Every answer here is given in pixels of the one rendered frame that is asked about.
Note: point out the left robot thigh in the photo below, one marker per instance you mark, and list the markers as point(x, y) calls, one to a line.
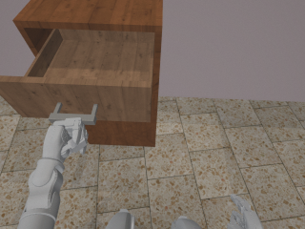
point(122, 220)

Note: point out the robot left forearm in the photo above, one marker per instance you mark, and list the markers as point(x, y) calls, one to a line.
point(42, 206)

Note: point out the cabinet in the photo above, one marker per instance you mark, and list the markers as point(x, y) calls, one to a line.
point(38, 18)

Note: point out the drawer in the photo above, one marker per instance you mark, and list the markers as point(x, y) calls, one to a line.
point(80, 68)

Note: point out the left robot hand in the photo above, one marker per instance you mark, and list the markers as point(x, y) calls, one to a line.
point(72, 132)

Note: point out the right robot hand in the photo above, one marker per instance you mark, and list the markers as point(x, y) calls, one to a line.
point(249, 220)

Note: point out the robot thigh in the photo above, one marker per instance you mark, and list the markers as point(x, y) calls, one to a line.
point(122, 220)
point(184, 224)

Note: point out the handle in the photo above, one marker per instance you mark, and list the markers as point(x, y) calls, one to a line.
point(87, 119)

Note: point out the right robot thigh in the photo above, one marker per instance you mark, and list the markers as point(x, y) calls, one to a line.
point(184, 224)

